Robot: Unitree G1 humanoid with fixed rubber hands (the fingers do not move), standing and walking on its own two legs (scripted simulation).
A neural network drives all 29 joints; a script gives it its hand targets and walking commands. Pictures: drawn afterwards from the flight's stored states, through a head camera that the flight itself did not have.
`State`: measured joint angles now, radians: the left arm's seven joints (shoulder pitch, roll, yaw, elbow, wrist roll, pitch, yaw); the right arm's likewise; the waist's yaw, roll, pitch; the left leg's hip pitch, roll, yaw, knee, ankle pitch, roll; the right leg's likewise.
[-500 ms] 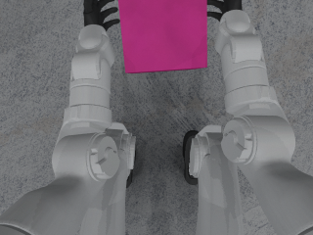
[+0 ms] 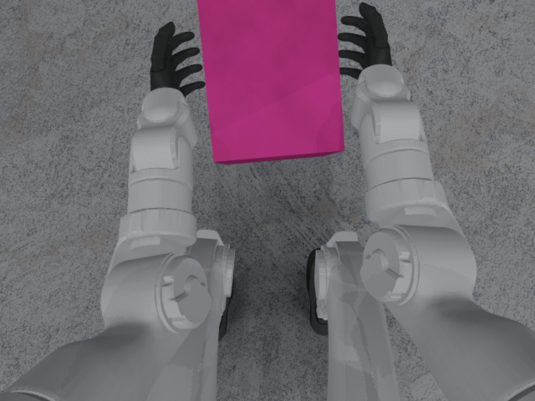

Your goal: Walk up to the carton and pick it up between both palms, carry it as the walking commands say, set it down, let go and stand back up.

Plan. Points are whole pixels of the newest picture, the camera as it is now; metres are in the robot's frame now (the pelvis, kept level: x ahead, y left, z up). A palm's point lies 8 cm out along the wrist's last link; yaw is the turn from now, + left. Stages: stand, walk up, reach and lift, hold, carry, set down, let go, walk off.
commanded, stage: reach and lift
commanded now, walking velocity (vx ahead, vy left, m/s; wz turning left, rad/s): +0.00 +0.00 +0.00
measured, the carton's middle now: (268, 61) +0.58 +0.00 -0.16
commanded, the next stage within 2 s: none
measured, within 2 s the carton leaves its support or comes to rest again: neither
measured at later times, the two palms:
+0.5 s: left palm (147, 83) +0.48 +0.13 +0.00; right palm (397, 58) +0.50 -0.13 +0.00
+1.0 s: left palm (110, 69) +0.46 +0.13 +0.08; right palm (431, 42) +0.48 -0.13 +0.07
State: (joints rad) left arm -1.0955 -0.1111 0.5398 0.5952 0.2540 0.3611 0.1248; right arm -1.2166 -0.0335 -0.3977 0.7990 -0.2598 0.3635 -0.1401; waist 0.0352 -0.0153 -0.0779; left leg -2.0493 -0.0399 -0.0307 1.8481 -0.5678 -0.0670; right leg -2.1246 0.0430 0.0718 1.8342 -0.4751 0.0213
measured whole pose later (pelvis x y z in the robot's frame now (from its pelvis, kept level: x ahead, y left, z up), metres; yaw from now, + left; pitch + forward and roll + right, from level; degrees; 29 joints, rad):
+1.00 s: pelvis +0.02 +0.00 +0.11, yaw -1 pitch +37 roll +3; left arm -0.84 -0.19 0.54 0.57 0.30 0.36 0.11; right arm -0.95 0.08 -0.42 0.75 -0.31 0.35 -0.14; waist 0.03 -0.01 -0.19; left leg -1.61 -0.04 -0.05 1.48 -0.51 -0.06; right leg -1.67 0.03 0.06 1.47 -0.44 0.01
